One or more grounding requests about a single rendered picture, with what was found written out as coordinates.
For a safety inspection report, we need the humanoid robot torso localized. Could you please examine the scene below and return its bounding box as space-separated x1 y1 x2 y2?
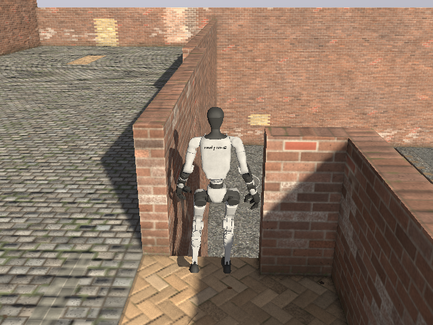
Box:
200 133 231 203

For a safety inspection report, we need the robot left upper arm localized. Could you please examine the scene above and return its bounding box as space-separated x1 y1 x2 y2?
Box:
183 136 202 173

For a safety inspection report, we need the robot right upper arm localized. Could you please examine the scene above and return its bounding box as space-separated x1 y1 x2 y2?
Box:
230 136 249 174

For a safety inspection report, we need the robot left forearm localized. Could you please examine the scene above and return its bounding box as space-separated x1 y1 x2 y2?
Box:
177 163 190 188

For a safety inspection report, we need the right robot hand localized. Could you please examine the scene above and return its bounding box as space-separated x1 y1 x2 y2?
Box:
244 192 260 210

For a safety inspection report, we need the robot right forearm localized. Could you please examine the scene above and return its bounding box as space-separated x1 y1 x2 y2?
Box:
242 163 257 195

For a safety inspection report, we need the left robot hand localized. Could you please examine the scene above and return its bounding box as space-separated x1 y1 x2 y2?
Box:
176 186 191 200

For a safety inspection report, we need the right robot foot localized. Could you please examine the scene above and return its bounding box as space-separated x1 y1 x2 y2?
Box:
221 257 231 274

